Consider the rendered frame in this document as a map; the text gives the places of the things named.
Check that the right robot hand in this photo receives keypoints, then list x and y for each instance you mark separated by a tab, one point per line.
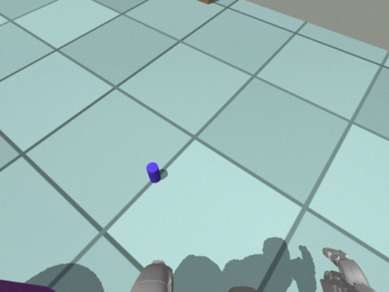
350	272

